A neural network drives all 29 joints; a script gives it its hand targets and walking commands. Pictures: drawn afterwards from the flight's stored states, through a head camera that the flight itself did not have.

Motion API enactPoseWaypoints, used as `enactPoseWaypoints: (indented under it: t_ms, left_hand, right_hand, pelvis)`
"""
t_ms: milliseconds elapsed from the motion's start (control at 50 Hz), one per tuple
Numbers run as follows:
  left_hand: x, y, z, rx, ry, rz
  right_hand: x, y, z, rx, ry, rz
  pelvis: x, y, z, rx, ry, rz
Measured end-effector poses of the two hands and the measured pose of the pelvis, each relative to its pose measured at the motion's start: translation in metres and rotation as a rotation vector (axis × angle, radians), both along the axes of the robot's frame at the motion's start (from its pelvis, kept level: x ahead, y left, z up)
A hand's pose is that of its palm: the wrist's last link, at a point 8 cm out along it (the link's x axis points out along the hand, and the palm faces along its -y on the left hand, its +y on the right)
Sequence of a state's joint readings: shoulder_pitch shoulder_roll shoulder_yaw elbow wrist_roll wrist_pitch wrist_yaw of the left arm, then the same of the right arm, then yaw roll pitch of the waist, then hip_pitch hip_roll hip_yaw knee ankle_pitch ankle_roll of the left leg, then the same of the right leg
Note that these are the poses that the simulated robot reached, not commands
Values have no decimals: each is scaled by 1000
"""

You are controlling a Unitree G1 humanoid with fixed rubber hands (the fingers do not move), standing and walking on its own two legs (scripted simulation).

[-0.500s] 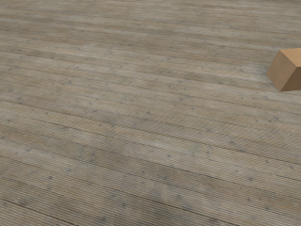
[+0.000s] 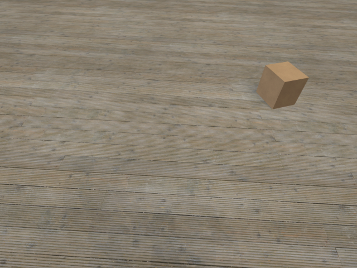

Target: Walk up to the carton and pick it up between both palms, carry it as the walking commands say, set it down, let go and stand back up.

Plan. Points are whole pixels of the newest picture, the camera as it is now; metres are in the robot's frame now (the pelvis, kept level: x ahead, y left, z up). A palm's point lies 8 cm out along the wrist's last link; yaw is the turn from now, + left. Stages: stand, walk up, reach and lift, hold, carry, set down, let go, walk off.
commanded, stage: walk up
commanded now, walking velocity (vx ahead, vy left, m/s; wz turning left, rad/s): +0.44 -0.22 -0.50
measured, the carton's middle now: (280, 85) +1.75 -0.85 -0.63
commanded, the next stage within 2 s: none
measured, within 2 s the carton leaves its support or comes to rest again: neither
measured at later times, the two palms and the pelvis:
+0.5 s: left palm (147, 213) +0.31 +0.12 -0.13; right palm (341, 263) +0.21 -0.39 -0.14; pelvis +0.21 -0.13 -0.01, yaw -12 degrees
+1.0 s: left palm (166, 145) +0.58 +0.08 -0.15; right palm (322, 187) +0.41 -0.41 -0.11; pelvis +0.47 -0.15 +0.00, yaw -20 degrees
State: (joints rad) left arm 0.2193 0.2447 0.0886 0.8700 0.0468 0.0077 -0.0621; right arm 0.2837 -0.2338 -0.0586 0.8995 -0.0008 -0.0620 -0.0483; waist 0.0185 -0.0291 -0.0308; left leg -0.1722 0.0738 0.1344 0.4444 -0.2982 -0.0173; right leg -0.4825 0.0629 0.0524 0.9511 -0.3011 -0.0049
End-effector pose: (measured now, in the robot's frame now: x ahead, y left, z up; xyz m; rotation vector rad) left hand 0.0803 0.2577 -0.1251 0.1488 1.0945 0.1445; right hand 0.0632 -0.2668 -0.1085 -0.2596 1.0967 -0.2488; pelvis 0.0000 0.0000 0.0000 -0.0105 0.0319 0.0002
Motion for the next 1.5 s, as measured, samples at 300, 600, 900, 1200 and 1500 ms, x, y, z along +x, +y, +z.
enactPoseWaypoints:
  t_ms: [300,600,900,1200,1500]
  left_hand:
    - [249,-139,-15,-71,-123,-318]
    - [222,-142,9,87,193,-139]
    - [380,-140,-33,38,308,-189]
    - [669,-312,1,-80,-16,-537]
    - [669,-352,14,118,134,-339]
  right_hand:
    - [-101,-41,-18,95,461,-334]
    - [255,-132,-9,130,-86,-103]
    - [420,-140,-6,18,-122,-192]
    - [275,-117,1,169,391,-585]
    - [530,-306,-35,189,91,-357]
  pelvis:
    - [122,-82,-24,-11,-16,-136]
    - [257,-136,5,17,-31,-246]
    - [432,-132,-16,-8,-25,-337]
    - [536,-210,5,-11,-30,-378]
    - [640,-324,5,33,-29,-374]
